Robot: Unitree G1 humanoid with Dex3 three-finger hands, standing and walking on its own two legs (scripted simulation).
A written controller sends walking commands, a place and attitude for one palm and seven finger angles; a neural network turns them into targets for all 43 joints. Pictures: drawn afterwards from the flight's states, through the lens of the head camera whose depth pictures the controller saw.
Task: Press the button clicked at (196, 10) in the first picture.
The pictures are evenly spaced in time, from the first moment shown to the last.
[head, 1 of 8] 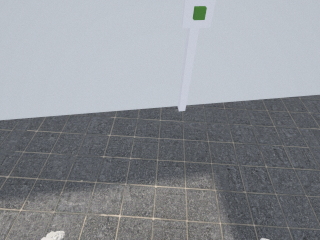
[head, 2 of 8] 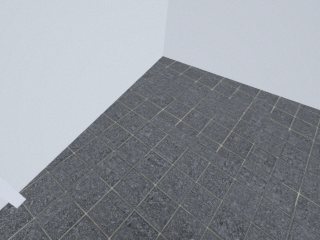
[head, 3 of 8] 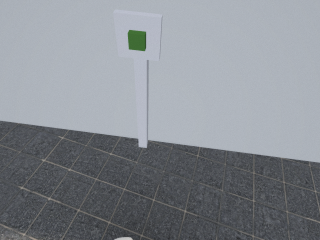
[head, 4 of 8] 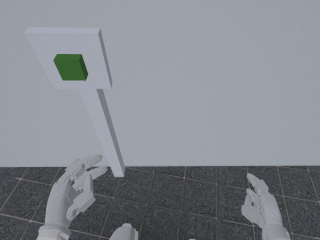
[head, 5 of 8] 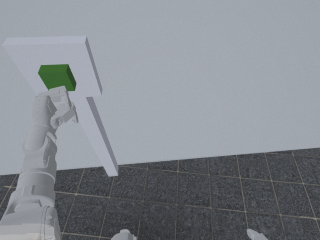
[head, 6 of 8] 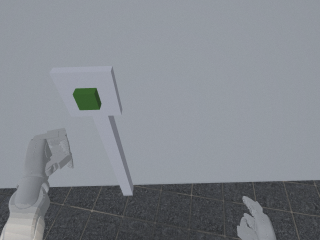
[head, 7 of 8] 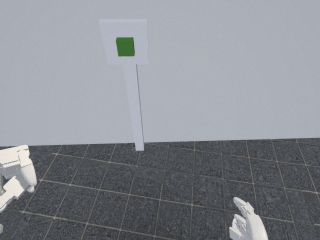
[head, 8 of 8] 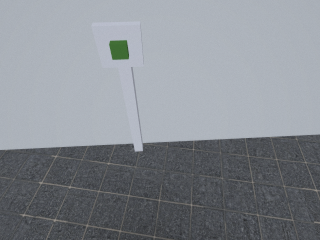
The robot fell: no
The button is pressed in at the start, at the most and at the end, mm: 0 14 0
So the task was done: yes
